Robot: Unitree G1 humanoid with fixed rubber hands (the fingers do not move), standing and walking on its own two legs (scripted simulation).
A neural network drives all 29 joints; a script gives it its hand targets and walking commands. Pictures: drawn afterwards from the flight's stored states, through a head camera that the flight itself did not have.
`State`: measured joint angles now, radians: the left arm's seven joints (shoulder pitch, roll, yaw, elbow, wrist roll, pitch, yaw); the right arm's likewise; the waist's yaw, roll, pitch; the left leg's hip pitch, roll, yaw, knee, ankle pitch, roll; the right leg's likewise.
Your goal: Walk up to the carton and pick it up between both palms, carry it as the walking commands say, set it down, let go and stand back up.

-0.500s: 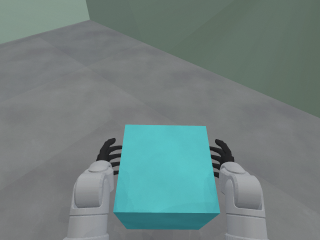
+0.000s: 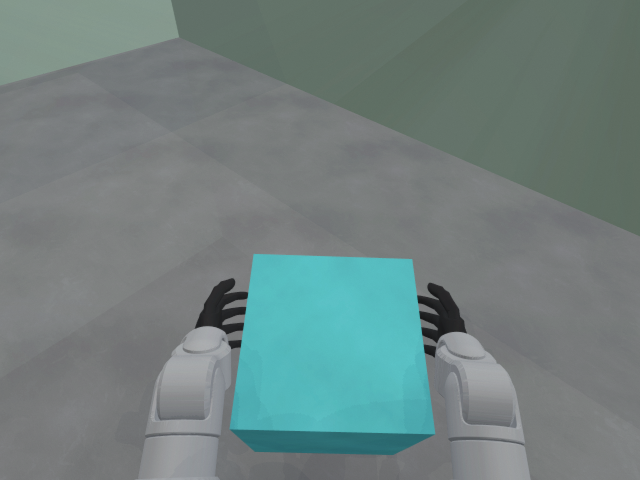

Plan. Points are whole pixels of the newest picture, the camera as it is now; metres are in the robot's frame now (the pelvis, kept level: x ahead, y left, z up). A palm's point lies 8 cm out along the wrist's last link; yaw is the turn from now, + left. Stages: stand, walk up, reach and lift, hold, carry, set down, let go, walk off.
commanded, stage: carry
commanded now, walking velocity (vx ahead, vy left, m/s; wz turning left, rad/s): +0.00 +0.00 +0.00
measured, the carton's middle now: (328, 361) +0.29 +0.00 -0.02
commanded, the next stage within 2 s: hold in 0.78 s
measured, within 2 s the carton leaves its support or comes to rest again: neither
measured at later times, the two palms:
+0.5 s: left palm (216, 340) +0.28 +0.14 +0.05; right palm (452, 346) +0.28 -0.15 +0.05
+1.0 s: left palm (211, 345) +0.28 +0.15 +0.05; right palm (449, 342) +0.28 -0.15 +0.05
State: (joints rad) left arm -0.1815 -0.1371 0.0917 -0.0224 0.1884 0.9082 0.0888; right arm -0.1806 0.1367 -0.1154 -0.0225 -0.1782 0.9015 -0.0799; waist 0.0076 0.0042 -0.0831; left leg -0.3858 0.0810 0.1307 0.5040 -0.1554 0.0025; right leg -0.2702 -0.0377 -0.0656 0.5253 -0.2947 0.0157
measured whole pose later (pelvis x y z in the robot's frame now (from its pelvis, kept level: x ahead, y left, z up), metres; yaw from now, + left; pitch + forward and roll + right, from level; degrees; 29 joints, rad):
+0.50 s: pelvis +0.00 +0.00 +0.00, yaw +0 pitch +2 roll +0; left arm -0.17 -0.14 0.09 0.03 0.20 0.83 0.09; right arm -0.17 0.14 -0.11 0.03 -0.19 0.83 -0.08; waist 0.00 0.01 -0.08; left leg -0.38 0.09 0.13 0.50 -0.15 0.00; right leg -0.26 -0.04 -0.07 0.52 -0.29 0.01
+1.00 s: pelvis -0.01 -0.01 +0.01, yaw -2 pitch -5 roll +0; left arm -0.18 -0.14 0.14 0.06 0.26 0.75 0.04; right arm -0.22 0.14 -0.11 0.14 -0.23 0.71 -0.04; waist 0.05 -0.03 0.06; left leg -0.17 0.05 0.05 0.35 -0.10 -0.02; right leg -0.08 0.00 0.00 0.39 -0.23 0.00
